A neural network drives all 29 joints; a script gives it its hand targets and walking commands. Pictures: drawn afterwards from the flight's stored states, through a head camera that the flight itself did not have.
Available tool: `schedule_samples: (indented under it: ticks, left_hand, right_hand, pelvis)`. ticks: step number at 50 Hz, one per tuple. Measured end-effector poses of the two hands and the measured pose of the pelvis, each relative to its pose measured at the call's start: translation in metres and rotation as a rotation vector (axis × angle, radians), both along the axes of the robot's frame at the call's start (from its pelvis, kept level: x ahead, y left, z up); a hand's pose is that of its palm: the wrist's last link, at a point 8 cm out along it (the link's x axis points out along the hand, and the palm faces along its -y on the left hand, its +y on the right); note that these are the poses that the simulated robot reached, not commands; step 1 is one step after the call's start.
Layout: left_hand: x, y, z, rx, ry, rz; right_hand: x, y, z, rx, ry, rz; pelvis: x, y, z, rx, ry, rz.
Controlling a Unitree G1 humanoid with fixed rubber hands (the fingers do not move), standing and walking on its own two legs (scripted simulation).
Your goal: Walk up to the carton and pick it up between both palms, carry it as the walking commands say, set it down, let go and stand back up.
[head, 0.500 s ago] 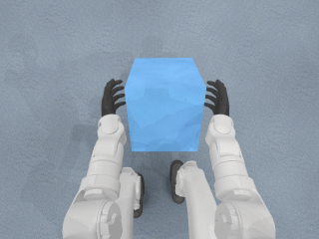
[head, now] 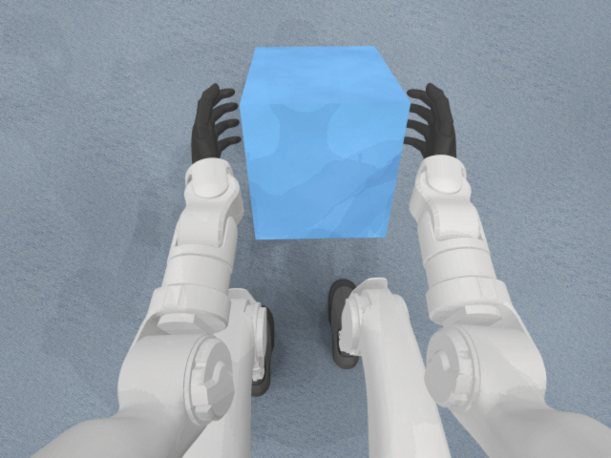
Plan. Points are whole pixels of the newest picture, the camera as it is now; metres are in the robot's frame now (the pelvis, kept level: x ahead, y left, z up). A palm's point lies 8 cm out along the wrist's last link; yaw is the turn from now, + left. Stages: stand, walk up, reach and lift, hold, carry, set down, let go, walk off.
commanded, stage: set down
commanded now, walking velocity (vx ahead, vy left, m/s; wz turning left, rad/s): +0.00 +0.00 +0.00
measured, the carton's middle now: (317, 138) +0.52 -0.03 -0.25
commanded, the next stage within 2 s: none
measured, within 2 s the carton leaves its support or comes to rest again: neither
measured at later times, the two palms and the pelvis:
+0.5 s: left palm (226, 154) +0.48 +0.10 -0.19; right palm (419, 151) +0.47 -0.18 -0.20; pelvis -0.01 +0.00 -0.06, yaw +1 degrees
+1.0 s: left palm (227, 143) +0.51 +0.11 -0.25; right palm (408, 139) +0.51 -0.18 -0.25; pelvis -0.02 +0.00 -0.11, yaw +1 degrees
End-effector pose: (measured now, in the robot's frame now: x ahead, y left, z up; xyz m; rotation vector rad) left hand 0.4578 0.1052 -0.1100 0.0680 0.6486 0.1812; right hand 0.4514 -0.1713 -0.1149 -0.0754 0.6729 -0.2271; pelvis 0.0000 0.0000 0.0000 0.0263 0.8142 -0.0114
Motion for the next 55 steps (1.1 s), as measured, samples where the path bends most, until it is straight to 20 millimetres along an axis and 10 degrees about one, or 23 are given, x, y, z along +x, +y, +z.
schedule_samples:
  ticks: [36,55]
  left_hand:
    - [0.028,-0.006,-0.125,0.023,0.059,-0.041]
    - [0.064,0.007,-0.142,-0.047,0.005,-0.069]
  right_hand:
    - [0.031,-0.01,-0.129,-0.011,0.089,0.064]
    - [0.068,-0.009,-0.142,0.079,0.016,0.095]
  pelvis:
    - [-0.014,0.0,-0.086,0.008,0.069,0.004]
    - [-0.02,0.004,-0.115,0.003,0.028,0.018]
